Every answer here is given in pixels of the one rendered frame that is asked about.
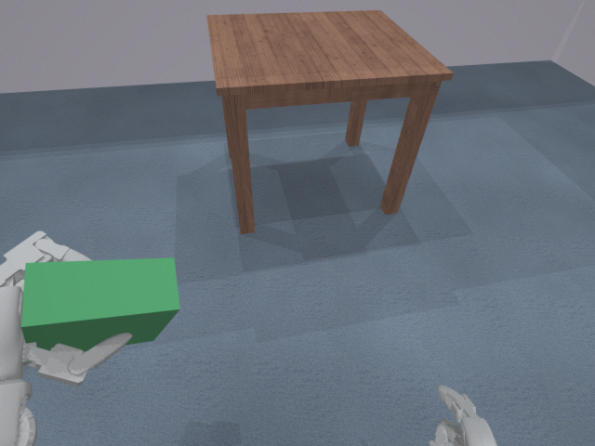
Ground table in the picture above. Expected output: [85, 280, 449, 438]
[206, 10, 454, 234]

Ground left robot hand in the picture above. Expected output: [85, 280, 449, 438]
[0, 231, 132, 387]

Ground left robot forearm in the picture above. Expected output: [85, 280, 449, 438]
[0, 379, 37, 446]

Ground right robot hand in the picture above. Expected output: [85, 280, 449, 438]
[430, 385, 497, 446]

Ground sponge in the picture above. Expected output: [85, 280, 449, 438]
[21, 257, 180, 351]

